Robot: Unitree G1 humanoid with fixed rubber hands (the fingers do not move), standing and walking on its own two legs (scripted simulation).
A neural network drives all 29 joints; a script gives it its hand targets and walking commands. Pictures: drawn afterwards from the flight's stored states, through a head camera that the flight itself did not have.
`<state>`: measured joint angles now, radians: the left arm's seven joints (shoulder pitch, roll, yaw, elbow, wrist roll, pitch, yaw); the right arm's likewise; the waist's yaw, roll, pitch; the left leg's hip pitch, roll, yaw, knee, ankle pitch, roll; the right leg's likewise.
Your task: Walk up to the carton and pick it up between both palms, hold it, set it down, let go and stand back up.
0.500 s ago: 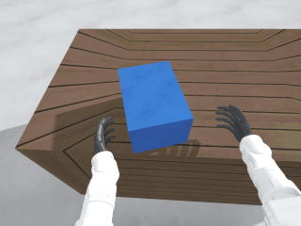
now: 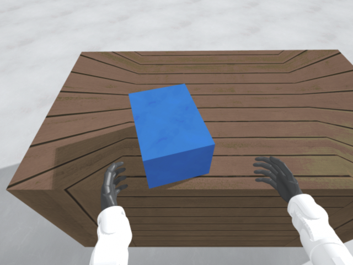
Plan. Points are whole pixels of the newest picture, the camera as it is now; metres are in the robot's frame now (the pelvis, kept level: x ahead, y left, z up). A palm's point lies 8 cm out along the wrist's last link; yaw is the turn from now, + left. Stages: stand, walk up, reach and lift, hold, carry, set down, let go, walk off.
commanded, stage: set down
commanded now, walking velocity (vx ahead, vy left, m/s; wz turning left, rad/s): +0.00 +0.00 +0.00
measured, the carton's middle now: (168, 132) +0.49 +0.06 -0.02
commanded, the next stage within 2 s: none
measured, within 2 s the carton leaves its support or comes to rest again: neither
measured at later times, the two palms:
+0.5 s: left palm (107, 218) +0.22 +0.17 +0.03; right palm (300, 210) +0.25 -0.24 +0.01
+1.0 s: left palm (101, 219) +0.22 +0.19 +0.01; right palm (292, 213) +0.24 -0.23 +0.00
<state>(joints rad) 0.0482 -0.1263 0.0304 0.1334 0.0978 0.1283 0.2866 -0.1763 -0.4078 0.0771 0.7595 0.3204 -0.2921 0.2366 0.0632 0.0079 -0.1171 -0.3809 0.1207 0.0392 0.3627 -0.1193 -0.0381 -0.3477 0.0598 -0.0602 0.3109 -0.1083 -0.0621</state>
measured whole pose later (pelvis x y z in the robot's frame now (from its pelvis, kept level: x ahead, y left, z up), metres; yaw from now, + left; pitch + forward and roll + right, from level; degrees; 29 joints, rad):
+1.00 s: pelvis +0.02 +0.02 +0.00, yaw +1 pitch +4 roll -1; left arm 0.29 -0.12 -0.03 -0.05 0.10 0.20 0.23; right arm 0.14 -0.44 0.05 0.45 0.34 -0.18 0.21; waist 0.04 -0.01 -0.05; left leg -0.27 0.09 0.04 0.36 -0.16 -0.04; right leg -0.23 0.03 -0.05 0.31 -0.15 -0.03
